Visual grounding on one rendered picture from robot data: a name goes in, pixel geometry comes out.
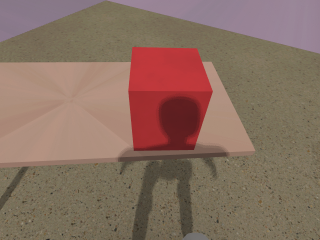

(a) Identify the table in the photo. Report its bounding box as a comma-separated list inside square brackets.
[0, 62, 256, 168]

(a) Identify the carton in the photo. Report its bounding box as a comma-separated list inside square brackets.
[128, 47, 213, 151]

